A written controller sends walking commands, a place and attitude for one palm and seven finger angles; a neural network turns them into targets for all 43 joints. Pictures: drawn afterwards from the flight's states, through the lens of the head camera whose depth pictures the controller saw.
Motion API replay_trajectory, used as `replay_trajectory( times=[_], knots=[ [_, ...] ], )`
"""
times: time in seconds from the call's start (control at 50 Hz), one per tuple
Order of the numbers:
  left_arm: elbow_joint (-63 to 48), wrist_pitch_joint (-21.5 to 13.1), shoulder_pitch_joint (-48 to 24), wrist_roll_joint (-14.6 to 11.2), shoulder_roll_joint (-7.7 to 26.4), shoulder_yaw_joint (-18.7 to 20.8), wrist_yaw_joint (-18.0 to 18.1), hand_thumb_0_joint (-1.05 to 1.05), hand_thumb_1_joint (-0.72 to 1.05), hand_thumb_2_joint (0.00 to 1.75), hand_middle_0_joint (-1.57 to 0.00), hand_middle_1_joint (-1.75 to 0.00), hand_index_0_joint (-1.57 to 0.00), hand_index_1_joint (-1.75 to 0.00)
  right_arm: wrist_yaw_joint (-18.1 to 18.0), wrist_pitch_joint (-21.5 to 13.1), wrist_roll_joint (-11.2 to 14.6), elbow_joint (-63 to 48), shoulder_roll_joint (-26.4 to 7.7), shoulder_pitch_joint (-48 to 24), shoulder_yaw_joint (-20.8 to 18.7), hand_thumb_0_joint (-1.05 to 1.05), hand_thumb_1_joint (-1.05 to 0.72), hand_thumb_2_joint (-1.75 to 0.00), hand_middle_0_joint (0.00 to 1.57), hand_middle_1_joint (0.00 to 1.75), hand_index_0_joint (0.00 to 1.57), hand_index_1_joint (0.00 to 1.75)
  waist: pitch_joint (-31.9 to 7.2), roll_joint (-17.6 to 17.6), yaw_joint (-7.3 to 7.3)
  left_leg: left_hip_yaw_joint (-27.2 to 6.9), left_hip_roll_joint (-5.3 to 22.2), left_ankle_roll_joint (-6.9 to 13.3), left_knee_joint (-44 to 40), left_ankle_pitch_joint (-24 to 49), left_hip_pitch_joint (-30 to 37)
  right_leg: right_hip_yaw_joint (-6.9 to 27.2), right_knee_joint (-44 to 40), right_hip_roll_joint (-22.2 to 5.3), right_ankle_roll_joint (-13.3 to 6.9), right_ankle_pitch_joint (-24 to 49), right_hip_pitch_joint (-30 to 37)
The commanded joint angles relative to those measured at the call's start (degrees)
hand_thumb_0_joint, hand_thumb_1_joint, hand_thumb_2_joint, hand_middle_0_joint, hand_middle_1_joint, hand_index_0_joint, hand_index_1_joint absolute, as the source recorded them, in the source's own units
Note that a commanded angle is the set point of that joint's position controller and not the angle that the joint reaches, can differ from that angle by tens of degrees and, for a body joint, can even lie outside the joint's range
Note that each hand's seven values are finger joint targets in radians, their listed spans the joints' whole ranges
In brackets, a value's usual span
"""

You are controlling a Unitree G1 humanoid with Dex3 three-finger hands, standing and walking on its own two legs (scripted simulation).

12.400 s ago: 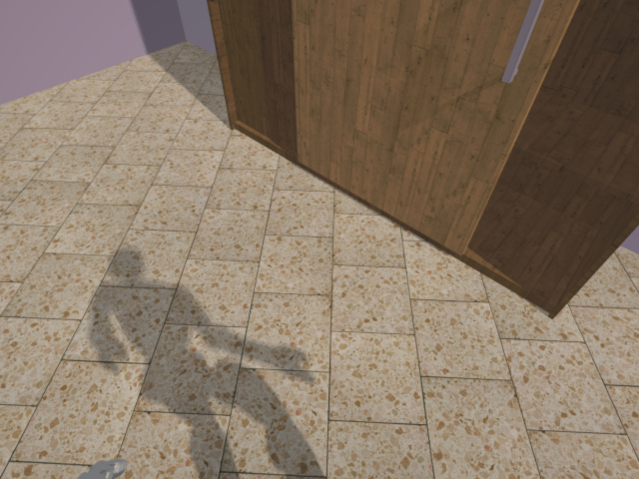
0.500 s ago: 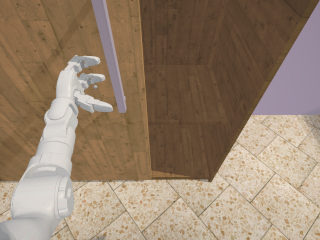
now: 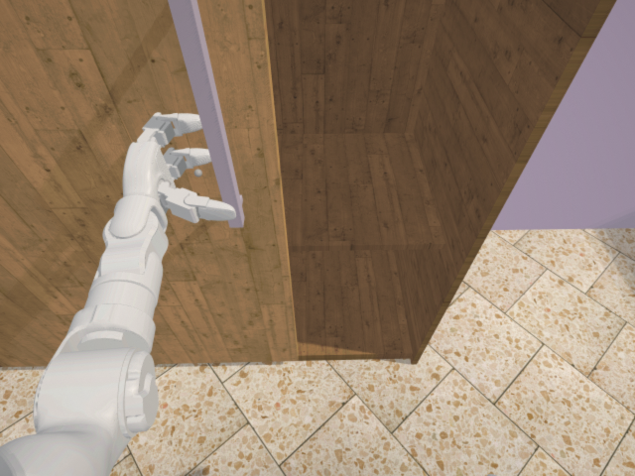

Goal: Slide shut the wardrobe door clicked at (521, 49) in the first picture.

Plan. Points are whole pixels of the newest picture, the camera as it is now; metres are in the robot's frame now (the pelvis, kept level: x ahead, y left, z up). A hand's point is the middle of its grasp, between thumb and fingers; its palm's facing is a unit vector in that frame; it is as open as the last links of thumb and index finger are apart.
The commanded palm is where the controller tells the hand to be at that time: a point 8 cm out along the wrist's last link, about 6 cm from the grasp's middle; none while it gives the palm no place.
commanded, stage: feel for the door with the fingertips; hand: left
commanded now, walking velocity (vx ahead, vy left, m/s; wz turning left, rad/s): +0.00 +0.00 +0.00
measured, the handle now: (218, 126) +0.51 +0.12 +0.17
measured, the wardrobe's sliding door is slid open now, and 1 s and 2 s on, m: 0.37 0.36 0.36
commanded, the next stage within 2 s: slide the fingers in behind the handle in 0.24 s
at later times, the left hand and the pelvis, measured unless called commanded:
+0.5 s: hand (191, 167) +0.47 +0.15 +0.14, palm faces +0.01 -1.00 +0.01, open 13.6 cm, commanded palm +0.44 +0.21 +0.14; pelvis -0.01 +0.00 +0.00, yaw +0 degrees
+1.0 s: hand (199, 176) +0.46 +0.14 +0.14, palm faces +0.00 -1.00 +0.01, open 14.0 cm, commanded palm +0.42 +0.19 +0.14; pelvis +0.00 +0.01 +0.00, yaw +0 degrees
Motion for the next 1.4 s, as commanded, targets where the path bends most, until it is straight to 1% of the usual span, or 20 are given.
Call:
replay_trajectory(
  times=[0.0,0.06,0.16,0.2,0.34,0.42,0.48,0.52,0.62,0.68,0.72,0.8,0.88,0.94,1.0,1.06,1.16,1.2,1.24,1.38],
  knots=[
    [-10.14,-5.03,-28.86,-0.15,12.53,1.32,-0.89,0.00,-0.50,0.30,-0.30,-1.20,-0.30,-1.20,-0.63,-1.78,0.05,-4.74,-8.27,3.27,-2.93,0.00,-0.90,-0.90,0.20,0.30,0.20,0.30,-17.92,-1.21,-0.70,-0.73,-1.19,1.17,-2.49,16.92,7.59,0.53,-2.11,0.68,-0.49,20.63,7.41],
    [-6.56,-4.80,-30.56,-0.60,12.43,1.06,-1.61,0.00,-0.50,0.30,-0.30,-1.20,-0.30,-1.20,-0.77,-1.81,0.17,-4.30,-8.65,3.74,-2.91,0.00,-0.90,-0.90,0.20,0.30,0.20,0.30,-16.04,-3.03,-1.48,-0.70,-1.29,1.28,-2.45,14.31,5.73,0.72,-2.56,0.64,-0.29,18.81,6.22],
    [-8.12,-6.37,-33.29,-0.44,12.82,1.36,-1.70,0.00,-0.50,0.30,-0.30,-1.20,-0.30,-1.20,-0.57,-1.95,-0.18,-3.95,-8.59,4.67,-3.25,0.00,-0.90,-0.90,0.20,0.30,0.20,0.30,-20.34,0.02,-1.56,-1.04,-1.25,1.11,-1.38,17.57,8.59,0.69,-1.63,0.72,-0.43,20.53,5.93],
    [-5.98,-6.35,-33.16,-0.68,14.17,2.27,-1.80,0.00,-0.50,0.30,-0.30,-1.20,-0.30,-1.20,-0.65,-1.63,-0.16,-3.69,-9.04,5.01,-3.19,0.00,-0.90,-0.90,0.20,0.30,0.20,0.30,-18.98,-2.93,-1.93,-1.01,-1.19,1.26,-1.54,15.93,6.46,0.78,-1.87,0.84,-0.21,19.90,6.25],
    [-1.68,-6.11,-38.91,0.35,15.70,1.96,-1.63,0.00,-0.50,0.30,-0.30,-1.20,-0.30,-1.20,-0.94,-1.78,-0.16,-2.39,-9.64,6.42,-3.10,0.00,-0.90,-0.90,0.20,0.30,0.20,0.30,-16.50,-2.02,-3.88,-1.31,-1.24,1.39,-1.85,10.22,3.77,1.09,-2.65,0.68,0.09,13.78,2.77],
    [-4.01,-7.23,-35.18,0.09,14.49,1.94,-2.44,0.00,-0.50,0.30,-0.30,-1.20,-0.30,-1.20,-0.43,-1.88,-0.44,-3.31,-9.20,6.70,-3.19,0.00,-0.90,-0.90,0.20,0.30,0.20,0.30,-21.56,1.22,-2.16,-1.73,-1.23,1.02,-1.28,15.09,7.04,0.55,-1.24,0.83,-0.47,16.93,4.15],
    [-2.37,-7.00,-33.73,-0.58,14.02,1.65,-2.63,0.00,-0.50,0.30,-0.30,-1.20,-0.30,-1.20,-0.40,-1.65,-0.30,-3.38,-9.40,6.78,-3.14,0.00,-0.90,-0.90,0.20,0.30,0.20,0.30,-17.48,-2.15,-2.44,-1.68,-0.89,1.18,-1.81,12.53,4.77,0.25,-1.98,1.01,-0.40,14.67,3.16],
    [-2.97,-6.98,-34.06,-0.19,14.89,1.99,-2.56,0.00,-0.50,0.30,-0.30,-1.20,-0.30,-1.20,-0.37,-1.79,-0.13,-3.73,-9.56,6.28,-3.10,0.00,-0.90,-0.90,0.20,0.30,0.20,0.30,-16.52,0.37,-2.23,-1.58,-0.97,1.06,-2.20,10.47,4.23,0.51,-2.08,0.98,-0.42,12.70,2.15],
    [-6.90,-6.83,-31.34,-0.37,12.36,0.96,-2.04,0.00,-0.50,0.30,-0.30,-1.20,-0.30,-1.20,-0.06,-2.16,-0.25,-4.56,-9.16,6.17,-3.42,0.00,-0.90,-0.90,0.20,0.30,0.20,0.30,-20.02,1.26,-1.34,-1.97,-0.63,0.85,-1.86,14.05,7.66,0.02,-1.36,1.21,-0.58,14.39,2.38],
    [-7.02,-5.99,-28.87,-1.04,13.96,2.74,-1.47,0.00,-0.50,0.30,-0.30,-1.20,-0.30,-1.20,-0.15,-1.98,-0.26,-4.68,-9.56,5.99,-3.45,0.00,-0.90,-0.90,0.20,0.30,0.20,0.30,-18.86,-2.63,-0.79,-1.77,-0.51,1.00,-2.09,13.80,5.84,-0.14,-1.55,1.22,-0.55,14.89,4.24],
    [-10.94,-6.25,-31.03,-0.88,11.63,0.85,-1.03,0.00,-0.50,0.30,-0.30,-1.20,-0.30,-1.20,-0.01,-2.35,-0.17,-5.13,-8.90,5.01,-3.32,0.00,-0.90,-0.90,0.20,0.30,0.20,0.30,-19.05,0.34,-1.13,-1.57,-0.57,0.89,-2.32,14.03,7.44,-0.06,-1.62,1.24,-0.43,15.12,3.52],
    [-13.50,-6.40,-29.01,-0.23,13.98,2.93,0.35,0.00,-0.50,0.30,-0.30,-1.20,-0.30,-1.20,-0.05,-2.40,-0.31,-5.37,-8.86,4.63,-3.27,0.00,-0.90,-0.90,0.20,0.30,0.20,0.30,-19.86,-0.35,-0.08,-1.71,-0.47,0.87,-2.19,17.09,8.06,-0.09,-1.07,1.33,-0.69,17.72,5.34],
    [-13.81,-5.46,-26.47,-0.23,12.55,2.03,0.52,0.00,-0.50,0.30,-0.30,-1.20,-0.30,-1.20,-0.09,-2.22,-0.30,-5.34,-8.65,4.15,-3.37,0.00,-0.90,-0.90,0.20,0.30,0.20,0.30,-19.56,0.08,0.25,-1.42,-0.50,0.74,-2.09,18.59,8.50,-0.18,-1.18,1.23,-0.80,19.14,6.16],
    [-14.29,-4.47,-27.53,-0.68,8.36,-1.21,0.25,0.00,-0.50,0.30,-0.30,-1.20,-0.30,-1.20,0.01,-2.27,0.05,-5.37,-8.18,3.34,-3.31,0.00,-0.90,-0.90,0.20,0.30,0.20,0.30,-18.00,-0.83,-1.04,-1.28,-0.43,0.74,-2.21,18.20,9.07,-0.41,-1.65,1.26,-0.55,19.16,4.89],
    [-15.96,-4.01,-25.55,-1.02,8.70,-0.45,0.40,0.00,-0.50,0.30,-0.30,-1.20,-0.30,-1.20,0.05,-2.15,-0.02,-5.64,-8.21,3.03,-3.38,0.00,-0.90,-0.90,0.20,0.30,0.20,0.30,-19.74,-0.56,-0.13,-1.41,-0.54,0.74,-1.94,21.07,10.20,-0.33,-1.35,1.17,-0.72,21.48,6.43],
    [-16.88,-3.42,-26.05,-1.15,4.95,-3.41,0.63,0.00,-0.50,0.30,-0.30,-1.20,-0.30,-1.20,0.22,-2.22,0.16,-5.59,-7.75,2.37,-3.45,0.00,-0.90,-0.90,0.20,0.30,0.20,0.30,-18.67,0.04,-0.46,-1.51,-0.47,0.55,-1.98,20.88,10.80,-0.58,-1.59,1.17,-0.69,20.65,5.18],
    [-16.24,-2.90,-27.57,-0.91,5.22,-3.03,1.96,0.00,-0.50,0.30,-0.30,-1.20,-0.30,-1.20,0.11,-1.99,0.06,-5.37,-7.65,1.84,-3.22,0.00,-0.90,-0.90,0.20,0.30,0.20,0.30,-17.14,-2.16,-0.76,-1.25,-0.87,0.85,-2.33,18.44,9.38,-0.41,-2.07,1.00,-0.55,20.12,5.70],
    [-16.65,-3.43,-26.57,-0.61,8.38,-0.35,2.43,0.00,-0.50,0.30,-0.30,-1.20,-0.30,-1.20,0.05,-1.85,-0.13,-5.61,-7.76,1.76,-3.21,0.00,-0.90,-0.90,0.20,0.30,0.20,0.30,-18.49,-1.37,0.32,-1.03,-1.09,0.92,-2.33,18.67,9.09,0.07,-1.83,0.91,-0.67,20.84,7.32],
    [-19.04,-4.15,-27.38,-0.51,5.64,-2.60,2.52,0.00,-0.50,0.30,-0.30,-1.20,-0.30,-1.20,0.19,-2.06,-0.18,-5.88,-7.16,1.34,-3.15,0.00,-0.90,-0.90,0.20,0.30,0.20,0.30,-20.13,-0.51,0.30,-1.09,-1.05,0.79,-2.14,20.40,10.66,-0.07,-1.50,0.93,-0.71,22.01,7.60],
    [-19.50,-3.92,-25.17,-0.67,5.31,-3.09,2.52,0.00,-0.50,0.30,-0.30,-1.20,-0.30,-1.20,0.14,-1.88,0.00,-6.00,-7.29,1.02,-3.41,0.00,-0.90,-0.90,0.20,0.30,0.20,0.30,-19.71,-1.53,0.45,-0.71,-1.08,0.92,-2.46,19.90,10.42,0.09,-2.14,1.03,-0.69,22.22,8.71]
  ],
)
